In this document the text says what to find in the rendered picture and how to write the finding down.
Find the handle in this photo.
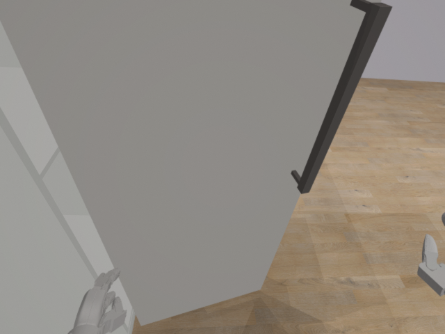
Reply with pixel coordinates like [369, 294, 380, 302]
[291, 0, 392, 194]

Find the fridge door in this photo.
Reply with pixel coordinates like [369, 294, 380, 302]
[0, 0, 382, 326]

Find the robot right hand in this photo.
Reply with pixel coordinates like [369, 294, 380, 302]
[417, 212, 445, 296]

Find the robot left hand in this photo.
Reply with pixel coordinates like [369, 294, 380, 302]
[74, 268, 127, 334]

